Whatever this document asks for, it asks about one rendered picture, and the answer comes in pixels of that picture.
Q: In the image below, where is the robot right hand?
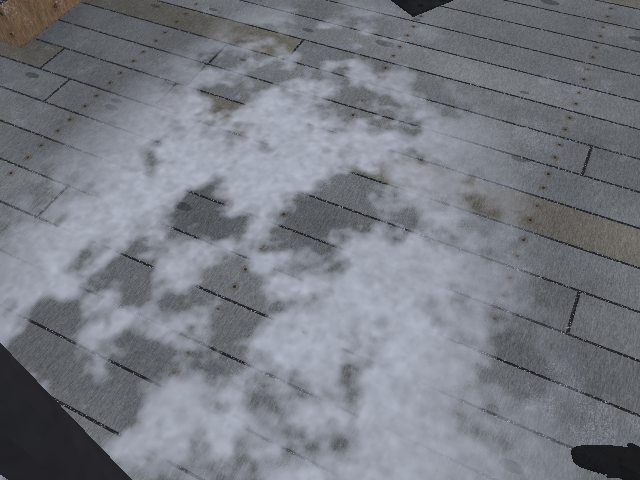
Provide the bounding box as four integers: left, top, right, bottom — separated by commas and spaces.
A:
571, 443, 640, 480

